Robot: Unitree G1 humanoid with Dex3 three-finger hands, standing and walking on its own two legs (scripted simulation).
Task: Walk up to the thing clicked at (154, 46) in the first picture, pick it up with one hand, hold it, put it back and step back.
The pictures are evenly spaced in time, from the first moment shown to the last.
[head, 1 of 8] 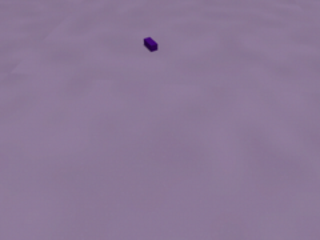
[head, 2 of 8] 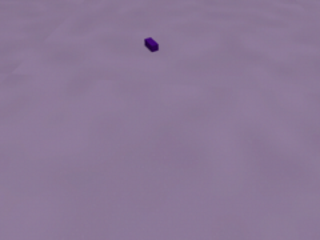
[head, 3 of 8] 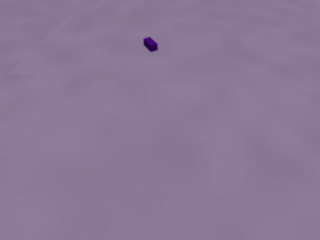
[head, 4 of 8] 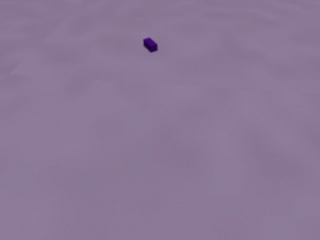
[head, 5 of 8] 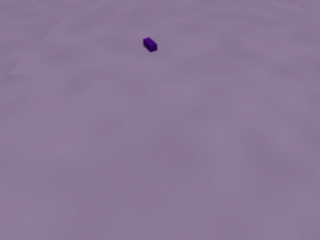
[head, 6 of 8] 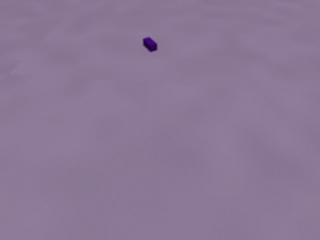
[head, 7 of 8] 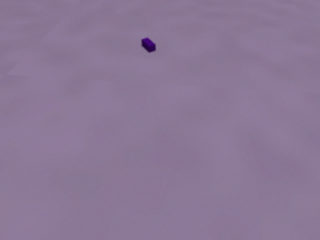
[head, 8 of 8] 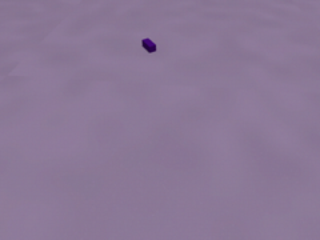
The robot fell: no
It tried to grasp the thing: no
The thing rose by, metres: 0.00
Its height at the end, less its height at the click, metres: +0.00
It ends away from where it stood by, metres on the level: 0.00
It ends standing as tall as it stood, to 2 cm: yes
